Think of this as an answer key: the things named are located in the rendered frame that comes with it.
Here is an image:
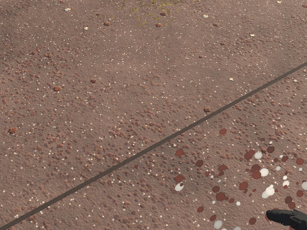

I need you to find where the right robot hand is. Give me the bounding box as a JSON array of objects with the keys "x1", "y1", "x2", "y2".
[{"x1": 266, "y1": 209, "x2": 307, "y2": 230}]

